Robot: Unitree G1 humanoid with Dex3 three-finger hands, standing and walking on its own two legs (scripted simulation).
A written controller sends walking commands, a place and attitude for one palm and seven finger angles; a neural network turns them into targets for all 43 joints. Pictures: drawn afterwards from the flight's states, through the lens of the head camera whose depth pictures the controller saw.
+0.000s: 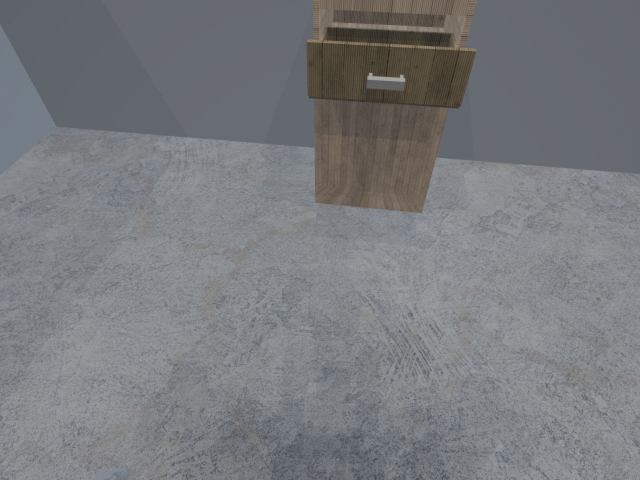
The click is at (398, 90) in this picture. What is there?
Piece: drawer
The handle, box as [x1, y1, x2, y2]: [366, 73, 404, 90]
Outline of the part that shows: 367,77 366,87 403,90 403,75 400,75 399,78 372,76 372,73 369,73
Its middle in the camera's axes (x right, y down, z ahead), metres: +0.18 -0.45 +1.10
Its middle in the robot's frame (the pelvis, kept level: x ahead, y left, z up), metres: +1.13 -0.13 -0.01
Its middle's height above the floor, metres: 0.76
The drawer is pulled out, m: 0.28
